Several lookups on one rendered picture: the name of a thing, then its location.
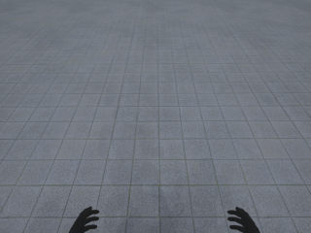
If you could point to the robot left hand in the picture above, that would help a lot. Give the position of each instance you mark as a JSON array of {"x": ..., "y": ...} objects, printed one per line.
[{"x": 83, "y": 219}]

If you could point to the robot right hand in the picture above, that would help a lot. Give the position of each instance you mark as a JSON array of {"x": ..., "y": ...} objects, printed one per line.
[{"x": 248, "y": 224}]

